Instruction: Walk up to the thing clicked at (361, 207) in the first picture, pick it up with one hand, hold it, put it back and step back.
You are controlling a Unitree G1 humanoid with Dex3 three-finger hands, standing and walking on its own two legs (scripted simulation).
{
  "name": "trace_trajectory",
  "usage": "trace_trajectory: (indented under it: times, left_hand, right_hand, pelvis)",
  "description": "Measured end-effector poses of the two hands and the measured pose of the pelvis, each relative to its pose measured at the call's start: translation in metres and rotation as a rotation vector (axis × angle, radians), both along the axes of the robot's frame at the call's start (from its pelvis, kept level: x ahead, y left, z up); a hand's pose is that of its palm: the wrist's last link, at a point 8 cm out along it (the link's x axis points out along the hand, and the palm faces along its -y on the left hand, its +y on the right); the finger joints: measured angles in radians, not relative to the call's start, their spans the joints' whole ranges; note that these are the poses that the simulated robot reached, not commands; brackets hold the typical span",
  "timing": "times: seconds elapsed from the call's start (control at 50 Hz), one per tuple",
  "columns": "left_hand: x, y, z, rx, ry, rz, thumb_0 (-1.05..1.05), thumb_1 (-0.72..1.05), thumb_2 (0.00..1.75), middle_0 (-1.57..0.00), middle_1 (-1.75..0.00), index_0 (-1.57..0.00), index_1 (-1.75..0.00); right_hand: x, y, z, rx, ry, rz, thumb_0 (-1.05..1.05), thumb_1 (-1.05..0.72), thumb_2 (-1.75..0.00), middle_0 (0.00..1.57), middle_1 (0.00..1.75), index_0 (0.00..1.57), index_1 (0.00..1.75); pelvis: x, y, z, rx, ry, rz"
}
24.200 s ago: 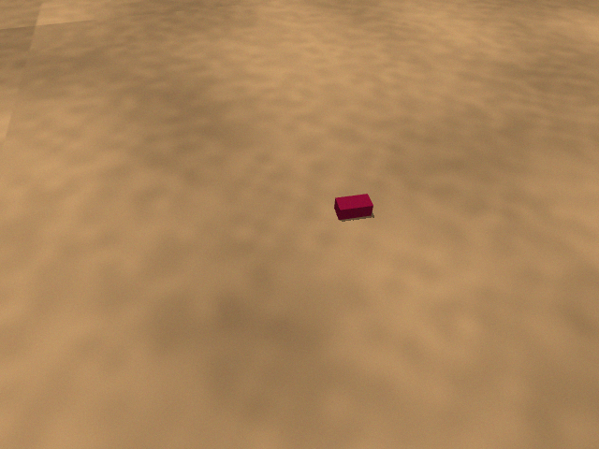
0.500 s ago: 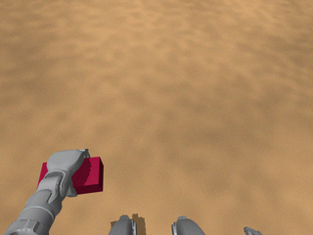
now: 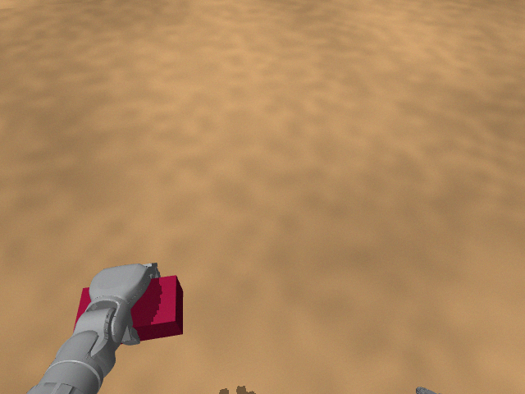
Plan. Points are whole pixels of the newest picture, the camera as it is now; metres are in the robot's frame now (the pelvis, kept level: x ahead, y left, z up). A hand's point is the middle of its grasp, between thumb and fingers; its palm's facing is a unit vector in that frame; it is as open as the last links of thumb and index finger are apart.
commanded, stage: hold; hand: left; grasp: from above
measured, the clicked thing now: (133, 311) +0.31 +0.23 -0.11
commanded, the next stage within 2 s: crouch in 1.86 s
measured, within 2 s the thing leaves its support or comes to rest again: neither
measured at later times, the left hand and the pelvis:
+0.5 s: hand (120, 308) +0.29 +0.23 -0.05, palm faces -0.47 -0.05 -0.88, open 11.3 cm; pelvis +0.00 +0.00 +0.02, yaw +0 degrees
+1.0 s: hand (117, 318) +0.27 +0.22 -0.03, palm faces -0.46 -0.05 -0.89, open 11.3 cm; pelvis -0.02 +0.00 +0.02, yaw +0 degrees
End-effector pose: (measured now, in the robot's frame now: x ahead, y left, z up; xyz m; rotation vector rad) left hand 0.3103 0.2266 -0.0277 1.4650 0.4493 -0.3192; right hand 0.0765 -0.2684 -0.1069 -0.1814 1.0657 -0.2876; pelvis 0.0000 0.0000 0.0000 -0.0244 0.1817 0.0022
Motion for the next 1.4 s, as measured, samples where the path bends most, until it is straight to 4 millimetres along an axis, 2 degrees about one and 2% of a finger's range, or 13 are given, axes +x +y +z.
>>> trace_trajectory:
  times: [0.22,0.5,0.72,0.96,1.4]
  left_hand:
    - [-0.001,0.0,0.019,0.01,-0.014,-0.027,-0.01,-0.22,0.7,-0.55,-0.77,-0.58,-0.7]
    - [-0.013,0.001,0.038,0.013,-0.007,-0.048,-0.01,-0.22,0.7,-0.55,-0.77,-0.58,-0.7]
    - [-0.026,0.0,0.046,0.008,-0.002,-0.053,-0.01,-0.22,0.7,-0.55,-0.77,-0.58,-0.7]
    - [-0.033,-0.004,0.055,0.007,-0.014,-0.058,-0.01,-0.22,0.7,-0.55,-0.77,-0.58,-0.7]
    - [-0.035,-0.012,0.069,-0.002,-0.008,-0.067,-0.01,-0.22,0.7,-0.55,-0.77,-0.58,-0.7]
  right_hand:
    - [0.017,0.002,0.009,0.013,-0.036,0.015,0.0,-0.9,-0.89,0.2,0.3,0.2,0.3]
    - [0.023,0.006,0.019,0.025,-0.077,0.022,0.01,-0.9,-0.89,0.2,0.3,0.2,0.3]
    - [0.026,0.011,0.022,0.042,-0.094,0.038,0.01,-0.9,-0.89,0.2,0.3,0.2,0.3]
    - [0.027,0.009,0.027,0.041,-0.115,0.044,0.01,-0.9,-0.9,0.2,0.3,0.2,0.3]
    - [0.04,0.009,0.033,0.052,-0.145,0.059,0.01,-0.9,-0.9,0.2,0.3,0.2,0.3]
  pelvis:
    - [0.005,0.001,0.009,0.005,-0.038,-0.002]
    - [-0.002,0.003,0.016,0.009,-0.084,-0.006]
    - [-0.009,0.003,0.02,0.014,-0.113,-0.007]
    - [-0.015,0.0,0.024,0.017,-0.141,-0.007]
    - [-0.015,-0.005,0.028,0.022,-0.164,-0.005]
